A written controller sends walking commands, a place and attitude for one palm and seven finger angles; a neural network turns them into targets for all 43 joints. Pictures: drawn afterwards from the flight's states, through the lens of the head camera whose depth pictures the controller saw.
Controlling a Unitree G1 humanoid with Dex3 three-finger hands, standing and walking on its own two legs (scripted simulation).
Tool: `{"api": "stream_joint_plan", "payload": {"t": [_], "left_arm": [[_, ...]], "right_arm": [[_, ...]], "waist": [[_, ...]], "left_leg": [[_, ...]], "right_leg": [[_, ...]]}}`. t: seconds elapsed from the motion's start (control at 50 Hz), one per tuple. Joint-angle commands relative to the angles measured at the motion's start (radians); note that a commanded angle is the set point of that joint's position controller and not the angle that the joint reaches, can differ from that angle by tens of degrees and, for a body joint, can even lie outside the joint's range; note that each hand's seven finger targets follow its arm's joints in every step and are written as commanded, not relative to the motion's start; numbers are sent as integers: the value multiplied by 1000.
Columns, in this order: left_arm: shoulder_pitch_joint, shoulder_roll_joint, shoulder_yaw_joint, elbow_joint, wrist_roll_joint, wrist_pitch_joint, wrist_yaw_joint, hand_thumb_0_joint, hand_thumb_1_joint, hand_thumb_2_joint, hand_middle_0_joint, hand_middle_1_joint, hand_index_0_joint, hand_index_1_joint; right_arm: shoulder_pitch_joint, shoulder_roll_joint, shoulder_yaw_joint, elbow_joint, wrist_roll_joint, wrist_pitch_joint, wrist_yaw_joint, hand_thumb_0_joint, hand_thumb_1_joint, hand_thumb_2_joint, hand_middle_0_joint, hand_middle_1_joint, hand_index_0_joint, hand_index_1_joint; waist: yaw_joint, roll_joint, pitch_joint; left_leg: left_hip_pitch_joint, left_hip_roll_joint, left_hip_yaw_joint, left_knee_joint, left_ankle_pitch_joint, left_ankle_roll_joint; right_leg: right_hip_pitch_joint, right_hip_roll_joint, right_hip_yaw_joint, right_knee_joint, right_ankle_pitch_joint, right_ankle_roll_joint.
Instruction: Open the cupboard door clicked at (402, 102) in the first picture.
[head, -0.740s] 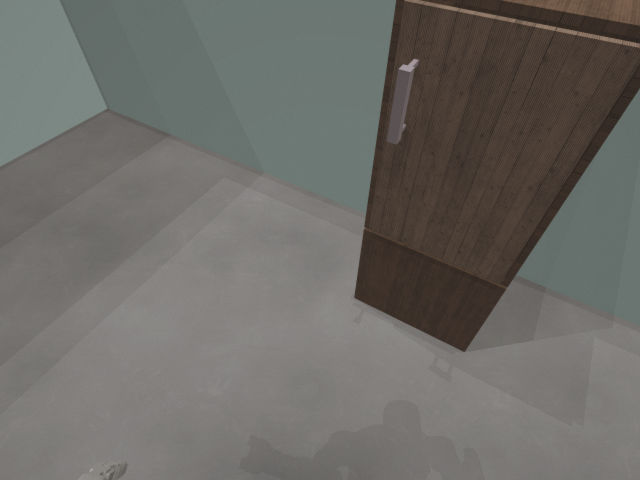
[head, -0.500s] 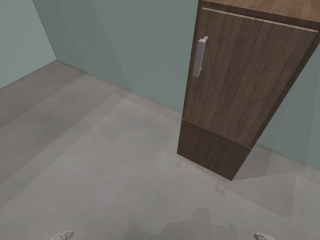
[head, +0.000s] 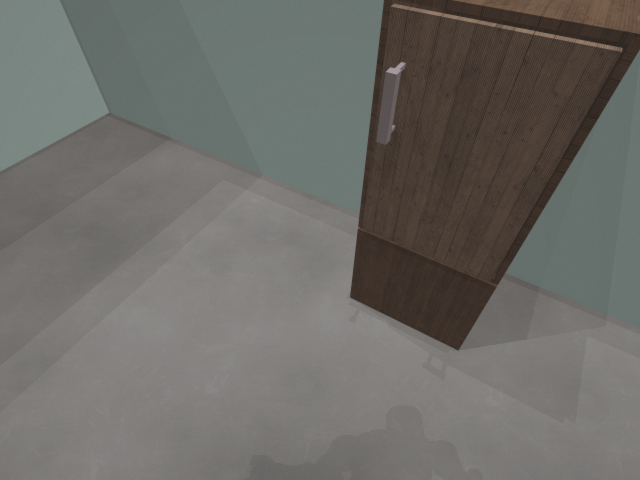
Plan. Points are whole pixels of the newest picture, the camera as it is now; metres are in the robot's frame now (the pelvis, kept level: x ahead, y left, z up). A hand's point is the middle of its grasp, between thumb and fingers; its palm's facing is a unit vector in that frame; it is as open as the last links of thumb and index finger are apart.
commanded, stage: stand and wait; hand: left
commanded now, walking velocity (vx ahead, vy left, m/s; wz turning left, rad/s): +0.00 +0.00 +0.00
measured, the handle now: (392, 104) +0.81 -0.11 +0.07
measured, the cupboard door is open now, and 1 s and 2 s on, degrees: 0 0 0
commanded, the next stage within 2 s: look at it before walking up in 0.10 s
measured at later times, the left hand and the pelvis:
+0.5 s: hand out of the picture +0.09 +0.24 -0.15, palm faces -0.03 -0.94 -0.33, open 7.4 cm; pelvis +0.00 +0.00 +0.00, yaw +0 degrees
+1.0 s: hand out of the picture +0.08 +0.23 -0.16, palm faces -0.06 -0.94 -0.32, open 7.4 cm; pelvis +0.00 +0.00 +0.00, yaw -4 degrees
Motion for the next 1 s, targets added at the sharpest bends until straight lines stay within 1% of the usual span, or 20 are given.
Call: {"api": "stream_joint_plan", "payload": {"t": [0.0,0.04,0.08,0.14,0.22,0.28,0.34,0.4,0.48,0.5,0.54,0.62,0.74,0.8,0.82,0.86,0.88,0.92,0.94,0.98], "left_arm": [[-57,208,38,-69,3,-32,14,0,900,900,-200,-300,-200,-300],[-58,208,38,-69,3,-32,15,0,900,900,-200,-300,-200,-300],[-62,207,38,-68,3,-33,14,0,900,900,-200,-300,-200,-300],[-62,208,38,-68,4,-34,15,0,900,900,-200,-300,-200,-300],[-63,204,37,-67,4,-32,14,0,900,900,-200,-300,-200,-300],[-66,204,39,-69,5,-33,14,0,900,900,-200,-300,-200,-300],[-66,203,39,-70,5,-34,15,0,900,900,-200,-300,-200,-300],[-65,202,39,-70,4,-33,14,0,900,900,-200,-300,-200,-300],[-65,205,39,-68,4,-33,14,0,900,900,-200,-300,-200,-300],[-65,203,39,-68,4,-33,14,0,900,900,-200,-300,-200,-300],[-62,203,40,-66,5,-34,14,0,900,900,-200,-300,-200,-300],[-61,206,39,-64,4,-34,14,0,900,900,-200,-300,-200,-300],[-55,208,39,-62,4,-38,16,0,900,900,-200,-300,-200,-300],[-60,208,40,-64,4,-35,15,0,900,900,-200,-300,-200,-300],[-60,199,41,-68,4,-29,14,0,900,900,-200,-300,-200,-300],[-12,120,33,-69,4,-6,19,0,900,900,-200,-300,-200,-300],[6,101,31,-77,4,5,20,0,900,900,-200,-300,-200,-300],[19,104,43,-107,8,18,18,0,900,900,-200,-300,-200,-300],[25,104,47,-120,9,23,17,0,900,900,-200,-300,-200,-300],[29,98,57,-151,11,30,12,0,900,900,-200,-300,-200,-300]], "right_arm": [[-66,-195,-38,-65,-3,-24,-16,0,-900,-900,200,300,200,300],[-60,-193,-39,-63,-2,-24,-16,0,-900,-900,200,300,200,300],[-62,-194,-38,-61,-4,-25,-16,0,-900,-900,200,300,200,300],[-61,-191,-38,-59,-3,-24,-16,0,-900,-900,200,300,200,300],[-67,-193,-39,-58,-4,-26,-16,0,-900,-900,200,300,200,300],[-67,-191,-40,-59,-4,-26,-16,0,-900,-900,200,300,200,300],[-60,-190,-39,-60,-2,-27,-17,0,-900,-900,200,300,200,300],[-69,-193,-39,-60,-3,-28,-18,0,-900,-900,200,300,200,300],[-70,-193,-38,-59,-2,-27,-18,0,-900,-900,200,300,200,300],[-71,-194,-39,-58,-2,-28,-18,0,-900,-900,200,300,200,300],[-70,-192,-39,-59,-2,-27,-18,0,-900,-900,200,300,200,300],[-73,-195,-37,-58,-1,-27,-18,0,-900,-900,200,300,200,300],[-71,-193,-39,-58,0,-26,-19,0,-900,-900,200,300,200,300],[-72,-197,-40,-58,-2,-27,-22,0,-900,-900,200,300,200,300],[-64,-188,-41,-59,-3,-25,-24,0,-900,-900,200,300,200,300],[-14,-96,-31,-62,-4,-12,-28,0,-900,-900,200,300,200,300],[6,-74,-30,-69,-4,-3,-31,0,-900,-900,200,300,200,300],[19,-82,-45,-97,-5,8,-37,0,-900,-900,200,300,200,300],[28,-87,-51,-113,-5,12,-39,0,-900,-900,200,300,200,300],[20,-90,-64,-144,-7,16,-41,0,-900,-900,200,300,200,300]], "waist": [[5,-20,-61],[5,-28,-68],[7,-13,-61],[5,-28,-63],[6,-1,-61],[6,-10,-60],[4,-19,-77],[5,-2,-68],[4,-16,-75],[5,-5,-71],[6,-15,-80],[5,-8,-82],[5,-25,-97],[4,-9,-91],[3,-2,-88],[0,-8,-94],[-2,-20,-84],[-4,-18,-65],[-4,-17,-73],[-4,8,-68]], "left_leg": [[-9,108,-91,-74,77,31],[-9,109,-93,-73,85,31],[-11,111,-91,-78,92,30],[-5,111,-92,-75,93,29],[-2,113,-92,-83,89,29],[-1,114,-88,-84,96,28],[5,117,-89,-80,120,29],[9,118,-87,-86,119,28],[15,117,-88,-86,126,27],[16,119,-85,-88,130,27],[20,119,-86,-84,139,28],[29,121,-83,-87,145,27],[45,121,-81,-75,184,26],[53,126,-72,-80,181,23],[59,130,-58,-65,190,21],[54,133,-18,-14,211,6],[48,135,-3,3,203,0],[32,144,15,35,179,2],[26,153,15,48,172,6],[11,172,10,58,124,18]], "right_leg": [[-6,-118,110,-94,54,-36],[3,-118,109,-96,60,-36],[0,-118,103,-91,74,-35],[-2,-118,109,-99,71,-36],[-7,-115,107,-98,70,-34],[-5,-116,107,-98,82,-34],[9,-115,103,-91,116,-35],[5,-113,101,-90,120,-33],[10,-114,104,-92,130,-34],[9,-113,102,-92,133,-33],[17,-115,100,-92,145,-34],[19,-116,101,-92,157,-33],[34,-119,101,-92,216,-36],[26,-115,109,-88,222,-38],[14,-111,114,-75,243,-38],[-7,-109,126,-30,311,-32],[-30,-104,133,-7,322,-29],[-77,-92,148,35,329,-33],[-87,-86,150,59,329,-35],[-140,-65,158,105,289,-35]]}}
